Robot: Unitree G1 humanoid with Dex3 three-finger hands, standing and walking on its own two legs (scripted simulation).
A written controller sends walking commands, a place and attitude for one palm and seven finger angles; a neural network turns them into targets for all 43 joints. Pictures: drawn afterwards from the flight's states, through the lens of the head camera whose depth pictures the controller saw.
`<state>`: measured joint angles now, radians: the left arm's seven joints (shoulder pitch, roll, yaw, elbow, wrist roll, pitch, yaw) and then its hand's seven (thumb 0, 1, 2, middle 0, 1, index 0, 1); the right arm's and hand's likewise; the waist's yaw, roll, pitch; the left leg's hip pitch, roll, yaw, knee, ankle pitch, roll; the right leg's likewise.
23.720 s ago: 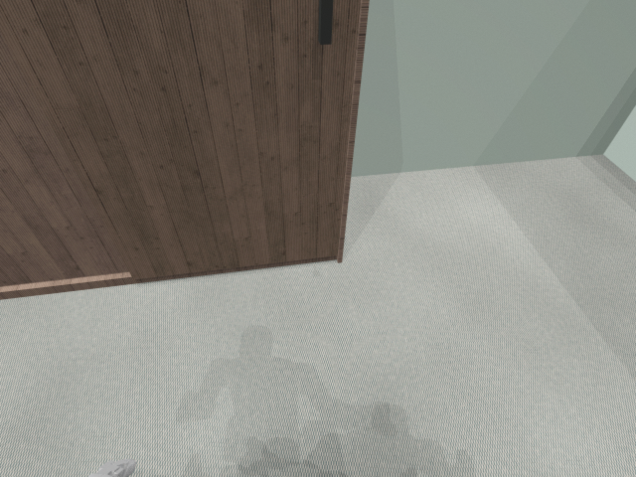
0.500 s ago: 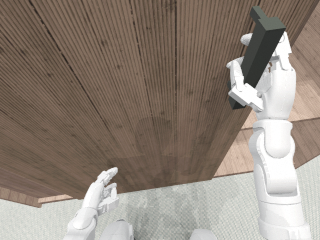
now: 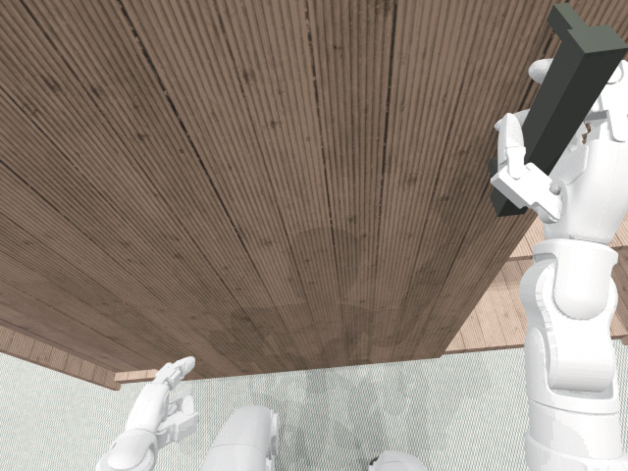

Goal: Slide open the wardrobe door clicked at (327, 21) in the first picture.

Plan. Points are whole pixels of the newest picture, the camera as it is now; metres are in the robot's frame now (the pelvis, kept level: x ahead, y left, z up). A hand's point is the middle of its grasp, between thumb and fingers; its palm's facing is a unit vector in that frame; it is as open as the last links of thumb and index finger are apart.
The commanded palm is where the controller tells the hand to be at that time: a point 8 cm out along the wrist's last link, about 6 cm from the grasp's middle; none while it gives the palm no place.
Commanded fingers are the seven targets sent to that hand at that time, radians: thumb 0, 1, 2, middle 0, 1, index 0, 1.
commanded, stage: stop walking and hold the door there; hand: right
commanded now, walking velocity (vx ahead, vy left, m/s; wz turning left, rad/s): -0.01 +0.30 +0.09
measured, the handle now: (531, 123) +0.38 -0.22 +0.21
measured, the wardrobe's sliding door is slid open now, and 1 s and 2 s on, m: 0.56 0.56 0.56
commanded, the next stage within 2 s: none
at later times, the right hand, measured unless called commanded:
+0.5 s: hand (519, 165) +0.34 -0.20 +0.20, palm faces +0.42 +0.85 -0.30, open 6.5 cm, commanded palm +0.30 -0.25 +0.16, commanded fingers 0.00 -0.90 -0.90 0.45 1.40 0.45 1.40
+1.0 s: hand (513, 168) +0.34 -0.20 +0.20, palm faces +0.37 +0.90 -0.24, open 6.4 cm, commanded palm +0.30 -0.23 +0.16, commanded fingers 0.00 -0.90 -0.90 0.45 1.40 0.45 1.40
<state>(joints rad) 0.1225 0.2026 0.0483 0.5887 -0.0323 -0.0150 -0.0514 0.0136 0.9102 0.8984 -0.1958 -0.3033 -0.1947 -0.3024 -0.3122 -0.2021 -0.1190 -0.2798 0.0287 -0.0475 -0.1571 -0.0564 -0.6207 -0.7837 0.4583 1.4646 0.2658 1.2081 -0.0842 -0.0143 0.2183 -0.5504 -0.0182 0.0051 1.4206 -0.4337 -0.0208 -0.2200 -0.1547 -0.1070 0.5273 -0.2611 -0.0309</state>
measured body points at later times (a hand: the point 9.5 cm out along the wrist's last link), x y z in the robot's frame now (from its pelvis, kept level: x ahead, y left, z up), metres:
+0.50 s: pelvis -0.01 +0.06 +0.00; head +0.00 +0.09 +0.45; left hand +0.13 +0.34 -0.10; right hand +0.32 -0.24 +0.21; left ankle +0.00 +0.21 -0.75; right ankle -0.01 -0.06 -0.70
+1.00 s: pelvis -0.05 +0.03 -0.01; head -0.07 +0.04 +0.44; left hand +0.00 +0.28 -0.13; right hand +0.32 -0.24 +0.21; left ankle -0.02 +0.20 -0.75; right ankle +0.03 -0.06 -0.75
